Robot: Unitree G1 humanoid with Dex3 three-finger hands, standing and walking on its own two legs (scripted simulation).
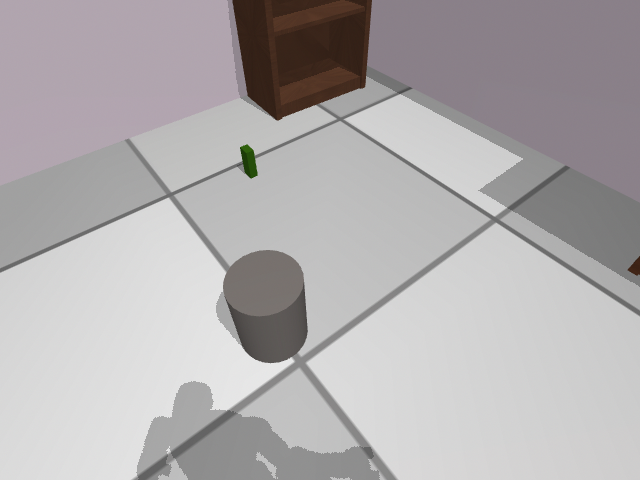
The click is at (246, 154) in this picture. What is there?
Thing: carton on end
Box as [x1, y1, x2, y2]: [240, 144, 257, 177]
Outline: 246,144 240,147 244,170 250,177 257,175 253,150
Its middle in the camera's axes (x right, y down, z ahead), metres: -0.34 -0.38 +1.93
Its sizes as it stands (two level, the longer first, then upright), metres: 0.062 0.040 0.155
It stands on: the floor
